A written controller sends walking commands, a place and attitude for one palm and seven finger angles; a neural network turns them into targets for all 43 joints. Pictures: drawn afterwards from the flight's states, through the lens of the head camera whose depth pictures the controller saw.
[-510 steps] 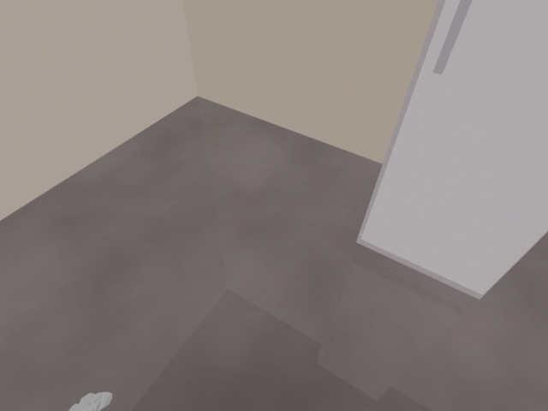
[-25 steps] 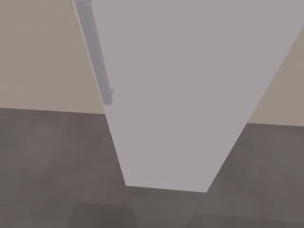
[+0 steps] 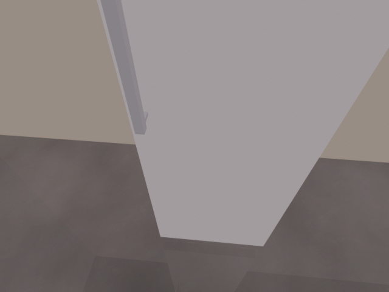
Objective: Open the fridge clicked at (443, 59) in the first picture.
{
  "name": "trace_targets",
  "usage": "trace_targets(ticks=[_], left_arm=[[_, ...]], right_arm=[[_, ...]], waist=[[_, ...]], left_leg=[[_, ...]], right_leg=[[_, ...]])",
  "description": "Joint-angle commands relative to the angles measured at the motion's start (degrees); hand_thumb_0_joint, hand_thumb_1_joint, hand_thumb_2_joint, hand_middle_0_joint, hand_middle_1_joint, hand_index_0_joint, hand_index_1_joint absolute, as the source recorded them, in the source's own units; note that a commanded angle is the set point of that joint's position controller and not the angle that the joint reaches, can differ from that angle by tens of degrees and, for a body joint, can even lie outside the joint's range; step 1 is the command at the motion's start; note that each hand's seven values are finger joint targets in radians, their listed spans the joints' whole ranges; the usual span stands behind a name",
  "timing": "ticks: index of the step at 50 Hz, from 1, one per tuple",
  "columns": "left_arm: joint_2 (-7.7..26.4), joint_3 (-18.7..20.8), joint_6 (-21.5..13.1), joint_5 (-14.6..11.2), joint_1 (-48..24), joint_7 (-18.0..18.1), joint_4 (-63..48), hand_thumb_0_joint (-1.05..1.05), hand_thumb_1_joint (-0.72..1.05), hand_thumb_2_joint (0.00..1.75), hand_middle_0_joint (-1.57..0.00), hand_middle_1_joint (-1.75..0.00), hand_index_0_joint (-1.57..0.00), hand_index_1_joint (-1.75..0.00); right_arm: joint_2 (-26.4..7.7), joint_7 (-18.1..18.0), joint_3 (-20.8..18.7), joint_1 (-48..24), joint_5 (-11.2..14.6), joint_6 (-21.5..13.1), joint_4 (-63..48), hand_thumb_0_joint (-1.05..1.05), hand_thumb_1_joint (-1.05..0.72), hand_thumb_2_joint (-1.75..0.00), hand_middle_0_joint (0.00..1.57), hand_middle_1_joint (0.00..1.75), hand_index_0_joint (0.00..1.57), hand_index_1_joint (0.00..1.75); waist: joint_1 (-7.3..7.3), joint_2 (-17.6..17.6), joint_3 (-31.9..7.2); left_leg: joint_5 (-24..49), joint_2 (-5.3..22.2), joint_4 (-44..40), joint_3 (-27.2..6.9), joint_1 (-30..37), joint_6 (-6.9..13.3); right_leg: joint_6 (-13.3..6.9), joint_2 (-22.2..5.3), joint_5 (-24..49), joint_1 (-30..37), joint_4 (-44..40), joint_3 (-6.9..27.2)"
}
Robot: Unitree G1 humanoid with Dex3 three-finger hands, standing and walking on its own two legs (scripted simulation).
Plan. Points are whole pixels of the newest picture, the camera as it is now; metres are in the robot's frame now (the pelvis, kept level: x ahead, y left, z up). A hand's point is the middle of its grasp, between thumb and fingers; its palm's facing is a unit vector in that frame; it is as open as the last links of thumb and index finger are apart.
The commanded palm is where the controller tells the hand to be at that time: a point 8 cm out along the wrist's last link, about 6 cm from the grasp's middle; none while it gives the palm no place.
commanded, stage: look again from close up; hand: left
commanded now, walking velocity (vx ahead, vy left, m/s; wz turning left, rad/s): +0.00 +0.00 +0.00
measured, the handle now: (132, 72) +0.45 +0.15 +0.23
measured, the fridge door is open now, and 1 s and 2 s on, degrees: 0 0 0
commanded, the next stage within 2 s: raise the hand to about handle height in 0.46 s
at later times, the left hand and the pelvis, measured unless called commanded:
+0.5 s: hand out of the picture +0.04 +0.21 -0.17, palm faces -0.02 -0.97 -0.24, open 7.4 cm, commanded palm none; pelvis +0.01 +0.01 +0.00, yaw +0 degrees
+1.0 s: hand (75, 285) +0.14 +0.23 -0.02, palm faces +0.05 -1.00 +0.01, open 8.7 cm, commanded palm +0.14 +0.28 +0.02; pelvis -0.01 +0.02 -0.05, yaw +3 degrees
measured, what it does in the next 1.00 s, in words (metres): stands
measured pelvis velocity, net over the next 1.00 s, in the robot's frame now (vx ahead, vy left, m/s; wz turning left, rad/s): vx -0.01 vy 0.02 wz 0.06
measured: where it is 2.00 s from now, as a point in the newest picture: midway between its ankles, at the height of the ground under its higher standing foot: outside the picture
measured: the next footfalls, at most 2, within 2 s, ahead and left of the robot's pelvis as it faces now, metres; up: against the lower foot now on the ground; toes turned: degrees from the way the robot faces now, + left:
none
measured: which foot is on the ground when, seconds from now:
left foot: down 0.00-1.00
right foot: down 0.00-1.00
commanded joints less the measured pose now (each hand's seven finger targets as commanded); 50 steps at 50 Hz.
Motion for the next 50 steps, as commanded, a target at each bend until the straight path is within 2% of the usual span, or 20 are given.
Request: trace_targets(ticks=[1, 5, 27, 28, 29, 30, 31, 32, 33, 34, 36, 38, 39, 40, 41, 43, 45, 47, 49, 50], left_arm=[[8.1, 1.6, -1.1, -0.2, 1.1, 0.6, -2.3, 0.0, 0.9, 0.9, -0.2, -0.3, -0.2, -0.3], [8.3, 1.5, -1.3, -0.1, 0.7, 0.6, -2.2, 0.0, 0.9, 0.9, -0.2, -0.3, -0.2, -0.3], [9.4, 1.2, -1.2, -0.1, -0.9, 0.4, -1.9, 0.0, 0.9, 0.9, -0.2, -0.3, -0.2, -0.3], [5.8, 0.9, -1.7, 0.0, 6.5, 3.0, 1.0, 0.0, 0.9, 0.9, -0.2, -0.3, -0.2, -0.3], [24.7, 15.5, -14.0, -11.5, -37.8, 1.6, -83.3, 0.0, 0.88, 0.89, -0.2, -0.32, -0.2, -0.32], [27.3, 16.9, -13.3, -8.6, -25.3, 2.6, -82.3, 0.0, 0.85, 0.88, -0.2, -0.33, -0.2, -0.33], [16.8, 10.8, -11.2, -8.6, -8.8, 3.3, -72.2, 0.0, 0.83, 0.87, -0.21, -0.34, -0.21, -0.34], [2.1, 3.5, -6.0, -10.4, 8.3, 2.9, -57.2, 0.0, 0.81, 0.86, -0.21, -0.36, -0.21, -0.36], [3.5, 5.6, -7.1, -12.5, -0.7, 1.9, -65.5, 0.0, 0.78, 0.85, -0.21, -0.37, -0.21, -0.37], [4.8, 6.9, -9.9, -12.8, -1.5, 0.0, -64.6, 0.0, 0.76, 0.84, -0.21, -0.39, -0.21, -0.39], [2.2, 9.1, -16.3, -14.2, 13.5, -5.3, -53.0, 0.0, 0.71, 0.82, -0.21, -0.42, -0.21, -0.42], [-0.4, 8.2, -23.3, -16.5, 22.1, -12.5, -47.7, 0.0, 0.67, 0.8, -0.22, -0.45, -0.22, -0.45], [1.0, 9.2, -26.3, -17.3, 23.1, -16.5, -48.5, 0.0, 0.64, 0.79, -0.22, -0.47, -0.22, -0.47], [4.0, 11.7, -27.8, -17.5, 24.6, -20.5, -47.3, 0.0, 0.62, 0.78, -0.22, -0.48, -0.22, -0.48], [6.6, 12.1, -28.3, -17.4, 23.1, -24.5, -49.2, 0.0, 0.6, 0.77, -0.22, -0.5, -0.22, -0.5], [14.0, 18.3, -26.1, -17.3, 18.4, -27.5, -57.5, 0.0, 0.55, 0.75, -0.22, -0.53, -0.22, -0.53], [16.1, 21.8, -24.0, -20.4, 10.8, -26.6, -66.8, 0.0, 0.5, 0.73, -0.23, -0.55, -0.23, -0.55], [13.3, 22.0, -24.4, -22.6, 5.4, -23.8, -75.9, 0.0, 0.46, 0.71, -0.23, -0.58, -0.23, -0.58], [12.2, 19.4, -26.7, -22.3, -0.6, -20.3, -86.8, 0.0, 0.41, 0.69, -0.24, -0.62, -0.24, -0.62], [12.5, 17.1, -27.7, -21.1, -4.5, -19.2, -90.6, 0.0, 0.39, 0.68, -0.24, -0.63, -0.24, -0.63]], right_arm=[[-7.4, -0.3, -0.9, 2.3, -0.1, -0.7, -1.7, 0.0, -0.9, -0.9, 0.2, 0.3, 0.2, 0.3], [-7.8, -0.3, -0.9, 1.8, 0.0, -1.0, -1.6, 0.0, -0.9, -0.9, 0.2, 0.3, 0.2, 0.3], [-9.3, -0.1, -0.9, -1.1, 0.0, -1.0, -1.3, 0.0, -0.9, -0.9, 0.2, 0.3, 0.2, 0.3], [-7.4, 0.4, -0.9, -5.2, 0.8, -0.9, -4.5, 0.0, -0.9, -0.9, 0.2, 0.3, 0.2, 0.3], [-14.8, -2.2, -2.4, -4.4, 3.8, -8.3, -25.7, 0.0, -0.9, -0.9, 0.2, 0.3, 0.2, 0.3], [-10.3, -3.6, -0.2, -7.0, 3.6, -12.9, -25.2, 0.0, -0.9, -0.9, 0.2, 0.3, 0.2, 0.3], [-11.6, -4.0, -0.5, -7.1, 2.0, -14.8, -23.8, 0.0, -0.9, -0.9, 0.2, 0.3, 0.2, 0.3], [-7.5, -3.4, -0.3, -5.4, 3.1, -15.1, -22.3, 0.0, -0.9, -0.9, 0.2, 0.3, 0.2, 0.3], [-10.6, -2.5, -1.2, -5.9, 3.4, -15.7, -26.2, 0.0, -0.9, -0.9, 0.2, 0.3, 0.2, 0.3], [-11.4, -2.4, -2.5, -5.8, 2.8, -16.4, -27.9, 0.0, -0.9, -0.9, 0.2, 0.3, 0.2, 0.3], [-10.9, -1.8, -3.6, -6.2, 2.3, -17.1, -29.8, 0.0, -0.9, -0.9, 0.2, 0.3, 0.2, 0.3], [-10.9, -0.6, -3.8, -8.1, 1.9, -17.1, -32.4, 0.0, -0.9, -0.9, 0.2, 0.3, 0.2, 0.3], [-11.5, 0.1, -4.3, -9.1, 1.9, -17.2, -34.9, 0.0, -0.9, -0.9, 0.2, 0.3, 0.2, 0.3], [-12.8, 1.1, -5.1, -9.1, 2.2, -16.9, -36.9, 0.0, -0.9, -0.9, 0.2, 0.3, 0.2, 0.3], [-13.3, 1.5, -4.9, -10.1, 2.3, -16.7, -39.3, 0.0, -0.9, -0.9, 0.2, 0.3, 0.2, 0.3], [-12.6, 1.0, -4.6, -10.4, 3.3, -15.8, -42.4, 0.0, -0.9, -0.9, 0.2, 0.3, 0.2, 0.3], [-11.9, -0.2, -4.2, -9.6, 3.2, -15.2, -44.5, 0.0, -0.9, -0.9, 0.2, 0.3, 0.2, 0.3], [-9.9, -0.8, -3.4, -7.9, 3.0, -15.3, -45.4, 0.0, -0.9, -0.9, 0.2, 0.3, 0.2, 0.3], [-9.5, -1.2, -2.8, -6.2, 2.6, -16.1, -44.3, 0.0, -0.9, -0.9, 0.2, 0.3, 0.2, 0.3], [-10.2, -1.4, -2.3, -4.9, 1.9, -16.4, -43.1, 0.0, -0.9, -0.9, 0.2, 0.3, 0.2, 0.3]], waist=[[0.26, -0.3, 1.0], [0.27, -0.6, -0.1], [0.45, -0.5, 0.2], [2.24, 2.8, -0.5], [-3.54, 9.8, -28.5], [0.86, 20.4, -20.5], [2.25, 20.0, -21.2], [-0.15, 10.2, -11.3], [-1.34, 3.7, -5.2], [-2.34, -3.7, -3.3], [1.08, -14.6, 0.4], [2.52, -19.1, 2.6], [2.94, -18.3, 1.4], [3.36, -12.4, -0.3], [2.97, -9.2, -3.3], [4.74, -4.7, -10.3], [4.56, -1.0, -14.3], [3.21, 4.3, -16.5], [1.41, 9.5, -18.2], [0.03, 9.0, -17.1]], left_leg=[[3.4, 4.8, -3.5, -5.1, -2.6, 1.9], [5.5, 5.3, -3.7, -5.3, -1.8, 2.0], [5.7, 5.5, -4.6, -6.0, -1.1, 2.3], [5.5, 6.2, 7.5, -1.2, -3.6, 0.8], [13.8, -3.3, 0.7, -5.3, 7.8, 1.7], [17.0, -2.3, 1.3, -0.9, 10.1, 1.0], [18.8, -1.3, 0.9, -3.4, 6.5, 0.1], [14.8, -0.1, 1.1, -3.8, 2.1, 0.7], [10.2, -0.2, 2.2, -6.0, -2.5, 1.3], [5.2, -0.3, 4.6, -5.3, -4.9, 1.8], [1.4, -1.4, 9.2, -4.5, -13.5, 1.6], [-4.4, -2.5, 14.3, -3.6, -22.9, 1.0], [-5.5, -3.2, 16.6, -2.8, -24.8, 0.6], [-3.7, -3.6, 18.5, -2.0, -23.2, 0.3], [-3.0, -4.1, 20.0, -1.7, -23.5, 0.4], [-1.8, -4.3, 21.3, -0.7, -25.8, 1.4], [-1.8, -4.3, 22.2, -1.0, -25.4, 1.7], [-0.5, -3.4, 22.1, -2.3, -21.3, 2.0], [3.7, -2.3, 22.1, -4.1, -15.9, 2.2], [4.7, -1.8, 22.4, -5.1, -14.9, 2.3]], right_leg=[[1.0, -9.6, 6.0, -0.4, -4.9, 9.5], [0.8, -9.6, 9.6, 0.6, -3.7, 8.9], [1.1, -10.0, 8.6, 0.1, -3.9, 8.7], [5.2, -14.3, 27.0, 0.3, -1.3, 9.3], [2.3, -7.3, 21.7, 7.9, 2.9, 6.0], [0.8, -5.6, 15.0, 5.5, 4.4, 6.0], [0.3, -5.4, 7.7, 4.9, 5.2, 1.7], [1.4, -5.0, 5.2, -1.1, 3.6, -0.3], [2.2, -5.1, 4.0, -5.1, 3.4, -1.5], [3.2, -5.0, -0.4, -9.8, 3.1, -2.3], [3.5, -4.5, -5.2, -14.2, 5.8, -2.9], [3.4, -4.7, -10.5, -18.6, 9.7, -1.7], [3.1, -5.2, -11.0, -18.2, 10.9, -0.2], [2.1, -5.9, -7.5, -16.3, 12.8, 1.4], [2.0, -6.6, -4.8, -14.8, 14.0, 2.4], [2.5, -6.7, -3.6, -13.2, 16.0, 3.7], [3.2, -6.1, -6.2, -13.5, 16.5, 4.4], [3.0, -4.9, -5.7, -14.3, 16.9, 3.1], [2.5, -3.7, 1.1, -15.4, 19.0, 0.6], [2.3, -3.1, 2.2, -17.1, 19.9, 0.2]])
